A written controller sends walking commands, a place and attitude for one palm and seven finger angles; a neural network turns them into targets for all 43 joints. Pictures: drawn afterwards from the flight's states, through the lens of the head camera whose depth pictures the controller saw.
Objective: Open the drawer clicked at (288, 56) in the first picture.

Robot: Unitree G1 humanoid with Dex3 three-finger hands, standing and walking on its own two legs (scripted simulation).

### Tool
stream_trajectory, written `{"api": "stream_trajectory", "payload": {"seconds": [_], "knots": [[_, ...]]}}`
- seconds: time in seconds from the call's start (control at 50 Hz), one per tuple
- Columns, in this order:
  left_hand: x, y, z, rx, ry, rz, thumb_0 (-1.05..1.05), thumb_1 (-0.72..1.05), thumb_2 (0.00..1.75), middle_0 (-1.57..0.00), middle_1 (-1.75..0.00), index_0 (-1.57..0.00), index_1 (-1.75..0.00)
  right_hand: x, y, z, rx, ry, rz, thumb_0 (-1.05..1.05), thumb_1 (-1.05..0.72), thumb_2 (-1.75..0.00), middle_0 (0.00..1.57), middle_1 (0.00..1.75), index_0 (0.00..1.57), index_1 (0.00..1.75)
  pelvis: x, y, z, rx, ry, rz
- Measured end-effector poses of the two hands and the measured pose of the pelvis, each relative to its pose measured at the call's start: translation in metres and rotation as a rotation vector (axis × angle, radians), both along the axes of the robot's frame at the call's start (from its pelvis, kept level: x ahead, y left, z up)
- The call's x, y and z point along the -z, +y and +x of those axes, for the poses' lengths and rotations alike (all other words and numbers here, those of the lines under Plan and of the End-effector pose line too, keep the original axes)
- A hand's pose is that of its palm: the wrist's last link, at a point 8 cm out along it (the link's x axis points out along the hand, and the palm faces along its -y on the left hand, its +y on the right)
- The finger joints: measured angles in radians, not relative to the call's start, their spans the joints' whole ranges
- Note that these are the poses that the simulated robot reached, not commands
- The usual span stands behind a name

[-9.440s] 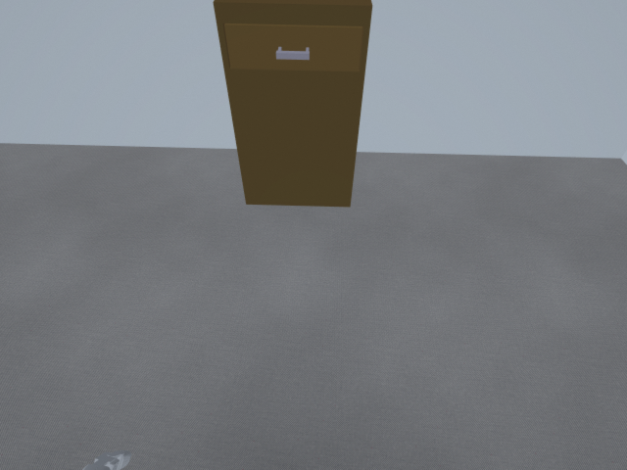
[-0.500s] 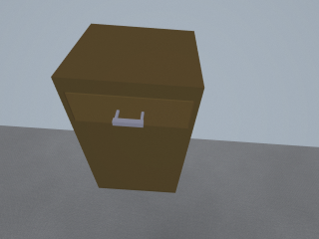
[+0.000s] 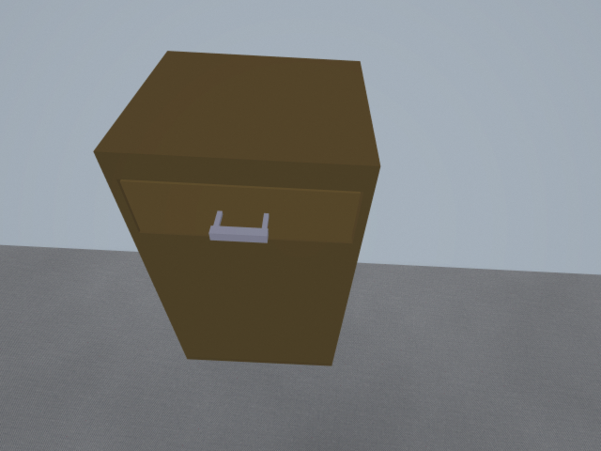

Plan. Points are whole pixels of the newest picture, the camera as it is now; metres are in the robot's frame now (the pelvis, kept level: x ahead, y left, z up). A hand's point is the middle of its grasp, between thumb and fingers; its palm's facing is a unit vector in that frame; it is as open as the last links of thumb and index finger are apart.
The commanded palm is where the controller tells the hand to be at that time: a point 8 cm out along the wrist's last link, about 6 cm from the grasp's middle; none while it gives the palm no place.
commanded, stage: raise the hand with hooked fingers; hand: left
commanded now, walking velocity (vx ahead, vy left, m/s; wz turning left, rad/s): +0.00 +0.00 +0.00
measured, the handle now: (240, 226) +0.52 +0.15 -0.04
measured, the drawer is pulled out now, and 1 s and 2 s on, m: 0.00 0.00 0.00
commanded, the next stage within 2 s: move the hooked fingers above the handle in 1.90 s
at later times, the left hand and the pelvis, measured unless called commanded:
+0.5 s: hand out of the picture +0.14 +0.15 -0.09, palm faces -0.14 -0.25 -0.96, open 9.0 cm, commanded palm +0.16 +0.19 -0.01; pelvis +0.00 -0.06 -0.04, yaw -2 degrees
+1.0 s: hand (195, 322) +0.29 +0.17 +0.00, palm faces +0.03 -0.09 -1.00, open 12.0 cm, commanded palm +0.27 +0.18 +0.06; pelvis +0.06 -0.06 -0.03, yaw -4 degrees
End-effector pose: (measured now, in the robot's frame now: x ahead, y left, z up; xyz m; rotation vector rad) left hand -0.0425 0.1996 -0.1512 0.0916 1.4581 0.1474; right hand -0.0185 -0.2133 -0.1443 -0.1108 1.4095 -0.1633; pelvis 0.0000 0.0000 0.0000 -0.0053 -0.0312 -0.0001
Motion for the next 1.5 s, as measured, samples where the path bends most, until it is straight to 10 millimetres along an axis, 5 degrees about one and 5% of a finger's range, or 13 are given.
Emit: {"api": "stream_trajectory", "payload": {"seconds": [0.04, 0.16, 0.24, 0.28, 0.36, 0.48, 0.56, 0.64, 0.78, 0.92, 1.08, 1.34, 1.5], "knots": [[-0.003, 0.001, 0.009, 0.058, -0.036, 0.017, 0.0, 0.91, 0.9, -0.19, -0.3, -0.2, -0.3, -0.001, -0.002, 0.004, -0.011, -0.035, -0.002, 0.01, -0.91, -0.9, 0.2, 0.3, 0.2, 0.3, 0.002, -0.002, -0.002, -0.002, 0.003, -0.003], [-0.091, 0.033, 0.131, 0.275, -0.639, 0.403, 0.05, 0.92, 0.88, -0.2, -0.33, -0.2, -0.32, -0.014, -0.041, 0.058, -0.027, -0.437, -0.102, 0.03, -0.93, -0.9, 0.21, 0.3, 0.21, 0.3, 0.014, -0.013, -0.009, -0.012, 0.015, 0.037], [-0.161, 0.014, 0.205, 0.559, -0.967, 0.705, 0.04, 0.84, 0.85, -0.2, -0.36, -0.2, -0.36, -0.02, -0.063, 0.115, -0.105, -0.659, -0.12, 0.02, -0.92, -0.9, 0.21, 0.3, 0.2, 0.3, 0.024, -0.015, -0.013, -0.031, 0.038, 0.027], [-0.178, -0.002, 0.227, 0.682, -1.063, 0.83, 0.03, 0.79, 0.84, -0.2, -0.39, -0.2, -0.39, -0.029, -0.07, 0.142, -0.116, -0.732, -0.116, 0.02, -0.92, -0.9, 0.2, 0.3, 0.2, 0.3, 0.028, -0.019, -0.014, -0.006, 0.06, 0.031], [-0.164, -0.033, 0.228, 0.869, -1.068, 0.887, 0.01, 0.7, 0.8, -0.2, -0.44, -0.21, -0.44, -0.051, -0.076, 0.186, -0.128, -0.786, -0.088, 0.02, -0.91, -0.9, 0.2, 0.3, 0.2, 0.3, 0.032, -0.032, -0.01, 0.051, 0.095, 0.05], [-0.119, -0.043, 0.178, 0.989, -0.873, 0.904, 0.0, 0.54, 0.74, -0.23, -0.53, -0.23, -0.53, -0.065, -0.074, 0.243, -0.281, -0.738, -0.087, 0.01, -0.91, -0.9, 0.2, 0.3, 0.2, 0.3, 0.037, -0.054, 0.0, 0.04, 0.139, 0.05], [-0.132, -0.02, 0.17, 0.996, -0.835, 1.071, 0.0, 0.43, 0.7, -0.25, -0.59, -0.25, -0.59, -0.053, -0.063, 0.278, -0.356, -0.727, -0.075, 0.01, -0.91, -0.9, 0.2, 0.3, 0.2, 0.3, 0.045, -0.064, 0.009, 0.006, 0.166, 0.036], [-0.164, -0.003, 0.201, 0.967, -0.912, 1.238, 0.0, 0.33, 0.66, -0.26, -0.65, -0.27, -0.65, -0.035, -0.047, 0.298, -0.387, -0.736, -0.021, 0.01, -0.91, -0.9, 0.2, 0.3, 0.2, 0.3, 0.053, -0.07, 0.016, -0.026, 0.186, 0.025], [-0.183, -0.015, 0.272, 0.933, -0.935, 1.191, 0.0, 0.18, 0.59, -0.26, -0.76, -0.27, -0.76, -0.013, -0.039, 0.287, -0.318, -0.628, 0.079, 0.01, -0.91, -0.9, 0.21, 0.3, 0.21, 0.3, 0.045, -0.073, 0.036, -0.009, 0.216, 0.046], [-0.188, -0.032, 0.293, 1.094, -0.943, 1.073, 0.0, 0.02, 0.52, -0.28, -0.86, -0.28, -0.86, -0.01, -0.075, 0.257, -0.217, -0.518, -0.003, 0.01, -0.9, -0.9, 0.21, 0.3, 0.21, 0.3, 0.033, -0.067, 0.056, 0.074, 0.213, 0.067], [-0.218, -0.013, 0.331, 1.017, -1.082, 1.236, 0.0, -0.16, 0.44, -0.29, -0.98, -0.3, -0.98, -0.008, -0.104, 0.245, -0.119, -0.475, -0.101, 0.01, -0.91, -0.9, 0.2, 0.3, 0.2, 0.3, 0.034, -0.051, 0.061, 0.067, 0.228, 0.045], [-0.247, -0.003, 0.371, 1.035, -1.07, 1.167, 0.0, -0.43, 0.33, -0.31, -1.16, -0.31, -1.16, -0.043, -0.046, 0.257, -0.094, -0.574, -0.056, 0.01, -0.91, -0.9, 0.2, 0.3, 0.2, 0.3, 0.019, -0.019, 0.056, 0.075, 0.125, 0.018], [-0.274, 0.029, 0.388, 1.021, -1.041, 1.207, 0.0, -0.48, 0.3, -0.31, -1.19, -0.32, -1.19, -0.046, -0.006, 0.247, -0.132, -0.565, -0.006, 0.01, -0.91, -0.9, 0.21, 0.3, 0.2, 0.3, 0.014, -0.001, 0.045, 0.058, 0.082, 0.001]]}}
